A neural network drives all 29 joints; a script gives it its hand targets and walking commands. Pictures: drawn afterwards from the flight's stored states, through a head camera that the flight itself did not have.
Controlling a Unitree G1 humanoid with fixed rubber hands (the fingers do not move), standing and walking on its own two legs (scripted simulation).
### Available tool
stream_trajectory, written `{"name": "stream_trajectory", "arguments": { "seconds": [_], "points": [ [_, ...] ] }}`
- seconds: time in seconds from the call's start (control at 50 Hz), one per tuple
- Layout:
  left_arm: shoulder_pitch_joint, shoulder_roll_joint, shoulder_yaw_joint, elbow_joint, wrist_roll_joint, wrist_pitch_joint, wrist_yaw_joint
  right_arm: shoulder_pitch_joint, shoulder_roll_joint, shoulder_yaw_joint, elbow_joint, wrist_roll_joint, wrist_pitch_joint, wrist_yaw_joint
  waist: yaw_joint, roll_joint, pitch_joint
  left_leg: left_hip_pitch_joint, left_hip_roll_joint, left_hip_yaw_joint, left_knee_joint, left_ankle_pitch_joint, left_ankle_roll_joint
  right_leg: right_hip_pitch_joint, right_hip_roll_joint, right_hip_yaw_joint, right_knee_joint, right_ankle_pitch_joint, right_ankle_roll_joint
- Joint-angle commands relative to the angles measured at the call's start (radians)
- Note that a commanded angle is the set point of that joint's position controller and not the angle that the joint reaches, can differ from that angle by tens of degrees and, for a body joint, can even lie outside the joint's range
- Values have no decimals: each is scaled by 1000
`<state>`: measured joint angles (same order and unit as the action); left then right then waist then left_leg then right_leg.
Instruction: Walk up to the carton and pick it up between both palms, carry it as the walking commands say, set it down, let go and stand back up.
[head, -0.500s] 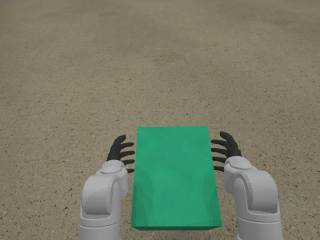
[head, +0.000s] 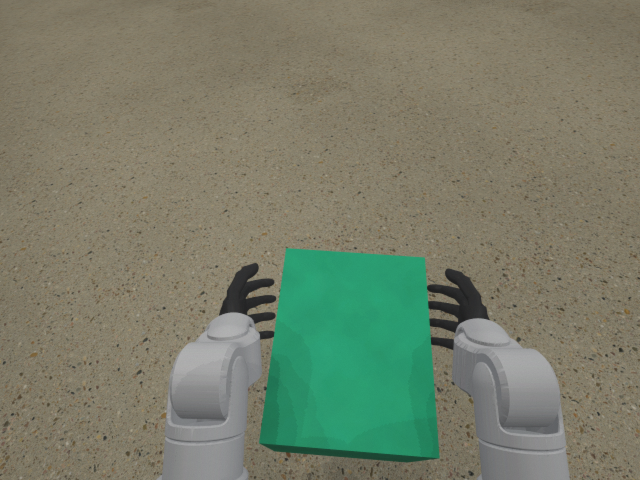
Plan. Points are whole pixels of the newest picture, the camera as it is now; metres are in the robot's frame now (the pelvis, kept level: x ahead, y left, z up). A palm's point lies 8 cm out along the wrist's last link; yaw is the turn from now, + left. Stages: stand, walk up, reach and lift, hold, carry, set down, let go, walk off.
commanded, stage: carry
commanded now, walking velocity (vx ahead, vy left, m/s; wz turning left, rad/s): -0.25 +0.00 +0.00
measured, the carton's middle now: (347, 357) +0.29 +0.00 +0.00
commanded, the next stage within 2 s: none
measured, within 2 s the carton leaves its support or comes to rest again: neither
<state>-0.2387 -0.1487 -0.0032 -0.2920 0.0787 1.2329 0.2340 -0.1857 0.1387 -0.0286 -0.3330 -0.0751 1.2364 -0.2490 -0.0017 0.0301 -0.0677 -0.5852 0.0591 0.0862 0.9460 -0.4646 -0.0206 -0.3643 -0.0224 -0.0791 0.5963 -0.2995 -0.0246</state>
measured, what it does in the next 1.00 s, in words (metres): walks backwards: left foot, then right foot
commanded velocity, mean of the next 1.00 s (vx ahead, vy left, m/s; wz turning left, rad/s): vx -0.14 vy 0.00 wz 0.00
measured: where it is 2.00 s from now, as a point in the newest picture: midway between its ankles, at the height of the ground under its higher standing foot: outside the picture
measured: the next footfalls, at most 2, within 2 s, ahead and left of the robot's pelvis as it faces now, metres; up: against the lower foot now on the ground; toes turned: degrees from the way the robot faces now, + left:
left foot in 0.22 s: -0.06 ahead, +0.13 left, +0.00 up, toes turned +6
right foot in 0.58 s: -0.22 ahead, -0.11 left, +0.00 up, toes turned -7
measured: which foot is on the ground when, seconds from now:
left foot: up 0.00-0.20, down 0.22-0.58, up 0.60-0.90, down 0.92-1.00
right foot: down 0.00-0.22, up 0.24-0.56, down 0.58-1.00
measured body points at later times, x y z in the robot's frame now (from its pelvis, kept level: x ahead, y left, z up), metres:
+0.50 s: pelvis -0.18 +0.01 +0.00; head -0.19 +0.02 +0.45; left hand +0.10 +0.15 +0.10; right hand +0.11 -0.11 +0.10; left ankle -0.10 +0.12 -0.73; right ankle -0.22 -0.10 -0.69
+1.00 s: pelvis -0.35 +0.00 +0.00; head -0.37 +0.01 +0.45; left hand -0.07 +0.15 +0.10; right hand -0.06 -0.12 +0.10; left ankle -0.36 +0.12 -0.73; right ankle -0.26 -0.10 -0.73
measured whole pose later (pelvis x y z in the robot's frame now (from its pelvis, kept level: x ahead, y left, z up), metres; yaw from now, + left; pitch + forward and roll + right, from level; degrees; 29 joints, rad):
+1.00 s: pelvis -0.35 +0.00 +0.00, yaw +1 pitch +2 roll +1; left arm -0.21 -0.14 0.02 -0.29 0.07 1.25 0.24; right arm -0.23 0.15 -0.02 -0.25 -0.10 1.25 -0.24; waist 0.02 -0.03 -0.12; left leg -0.27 0.02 0.10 0.53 -0.29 0.00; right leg -0.43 -0.07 -0.12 0.52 -0.14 0.00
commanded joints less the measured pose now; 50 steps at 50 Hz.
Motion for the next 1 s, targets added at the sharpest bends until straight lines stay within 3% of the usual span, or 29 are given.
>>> {"name": "stream_trajectory", "arguments": {
  "seconds": [0.0,0.04,0.12,0.16,0.18,0.2,0.22,0.24,0.26,0.28,0.32,0.36,0.46,0.52,0.54,0.56,0.58,0.6,0.62,0.64,0.66,0.7,0.82,0.86,0.88,0.9,0.92,0.94,0.98],
  "points": [
    [-256,-1017,-423,-133,-292,-42,-215,-406,1032,572,-139,368,-43,235,12,-182,-281,-4,-8,-45,235,-7,-9,185,-291,168,-105,795,-145],
    [-255,-1009,-423,-151,-285,-47,-212,-392,1037,573,-142,368,-44,234,11,-194,-299,7,-16,-22,120,23,-19,217,-257,150,-107,702,-126],
    [-199,-975,-429,-140,-281,-38,-208,-339,998,549,-131,347,-34,224,23,-239,-324,121,-56,13,-153,-22,-16,224,-261,202,-120,666,-130],
    [-187,-964,-436,-127,-281,-30,-207,-301,981,526,-105,331,-26,224,11,-229,-335,221,-63,33,-381,82,-9,208,-246,200,-106,601,-105],
    [-186,-964,-439,-119,-282,-27,-205,-293,974,512,-95,322,-23,225,6,-195,-355,322,-32,27,-498,177,-9,166,-229,183,-81,530,-74],
    [-194,-964,-442,-111,-282,-24,-205,-297,965,499,-88,314,-21,229,9,-95,-346,413,50,-63,-552,204,1,61,-182,154,-12,353,-28],
    [-205,-959,-450,-118,-283,-24,-205,-291,952,477,-69,299,-24,234,8,139,-306,452,249,-242,-532,546,74,-137,-92,66,85,58,32],
    [-293,-959,-478,-162,-304,-22,-209,-287,957,457,-66,295,-29,236,-15,295,-255,370,371,-356,-562,762,180,-201,-17,1,300,-265,51],
    [-322,-974,-498,-167,-314,-23,-211,-295,964,460,-78,298,-31,239,-10,204,-236,315,388,-362,-573,836,234,-194,12,68,516,-315,45],
    [-332,-988,-507,-163,-324,-26,-216,-307,969,464,-82,291,-34,239,-5,112,-214,266,339,-289,-581,702,226,-187,1,92,606,-258,44],
    [-349,-1019,-526,-175,-346,-30,-218,-310,973,446,-96,282,-44,238,1,109,-189,252,252,-177,-578,534,181,-214,3,75,671,-140,50],
    [-325,-1011,-533,-173,-348,-25,-215,-287,963,435,-101,278,-46,234,-1,135,-215,316,213,-144,-566,489,145,-212,9,43,572,-145,61],
    [-249,-972,-504,-150,-330,-9,-197,-260,931,453,-115,279,-33,225,-12,190,-284,413,255,-244,-600,532,157,-89,32,-7,215,-233,43],
    [-220,-968,-463,-117,-312,-8,-199,-266,934,475,-106,280,-28,224,0,155,-310,386,232,-217,-582,494,123,78,28,-50,-139,-61,23],
    [-216,-969,-449,-105,-305,-10,-202,-269,932,482,-105,282,-29,225,0,115,-308,321,200,-187,-551,443,85,170,-15,-20,-254,7,20],
    [-220,-965,-438,-97,-302,-12,-207,-283,936,483,-101,281,-31,223,-1,4,-296,195,152,-142,-462,343,45,271,-115,96,-294,22,20],
    [-219,-963,-432,-67,-289,-17,-211,-310,930,491,-121,276,-29,223,5,-287,-256,-6,47,-5,-329,128,-22,295,-343,318,-273,311,-63],
    [-238,-986,-445,-101,-302,-21,-213,-380,938,505,-160,299,-29,223,13,-327,-219,7,11,24,-69,-85,-24,138,-423,320,-261,510,-142],
    [-255,-996,-438,-112,-304,-22,-218,-412,975,525,-145,322,-30,227,15,-226,-195,37,-8,-53,91,-69,-16,72,-376,271,-266,450,-144],
    [-253,-998,-430,-114,-296,-27,-222,-447,997,555,-147,348,-34,231,17,-152,-185,46,-19,-83,173,2,-7,36,-317,199,-268,263,-122],
    [-250,-996,-425,-119,-290,-31,-222,-447,1012,578,-141,361,-36,233,18,-142,-181,34,-21,-89,223,72,-7,31,-275,156,-272,131,-101],
    [-257,-987,-414,-128,-283,-36,-218,-426,1022,584,-124,366,-32,233,13,-166,-190,15,-15,-70,210,128,-27,91,-231,126,-258,109,-83],
    [-234,-949,-413,-81,-291,-16,-208,-357,971,519,-68,319,-8,207,21,-216,-241,142,-38,11,-250,-48,-12,185,-254,232,-231,200,-112],
    [-238,-951,-414,-63,-295,-12,-205,-336,962,491,-36,301,-3,207,7,-187,-266,270,-46,47,-497,96,-4,170,-233,209,-200,178,-79],
    [-238,-951,-411,-50,-291,-12,-203,-344,960,481,-30,294,-3,210,9,-171,-294,369,-10,37,-546,153,-3,130,-222,199,-194,145,-45],
    [-242,-952,-409,-40,-288,-12,-202,-360,955,473,-29,293,-3,215,16,-106,-300,445,67,-48,-592,146,-1,69,-201,176,-166,95,-5],
    [-286,-963,-430,-72,-304,-15,-206,-362,962,450,-16,284,-12,219,9,48,-254,389,165,-155,-589,189,32,11,-135,94,-136,105,48],
    [-362,-979,-457,-111,-324,-18,-211,-364,976,438,-9,280,-19,223,6,93,-203,278,176,-171,-623,131,46,42,-118,63,-111,88,53],
    [-405,-992,-480,-129,-340,-21,-215,-372,990,429,-12,274,-27,225,7,42,-177,183,157,-147,-654,-36,52,98,-100,43,-103,98,55]
  ]
}}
